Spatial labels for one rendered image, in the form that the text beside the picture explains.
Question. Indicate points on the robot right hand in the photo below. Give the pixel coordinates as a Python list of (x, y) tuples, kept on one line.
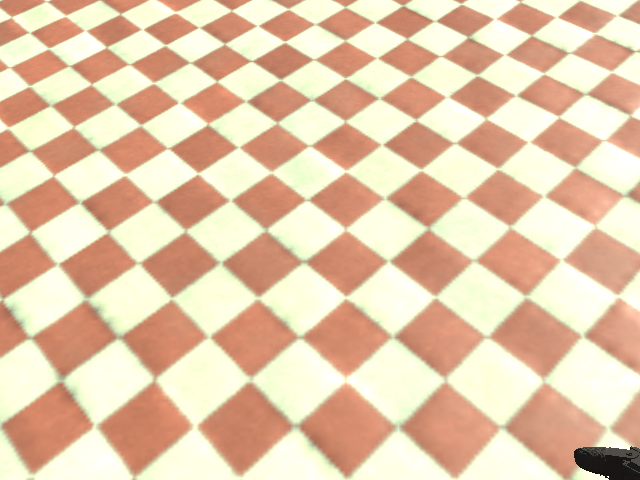
[(618, 464)]

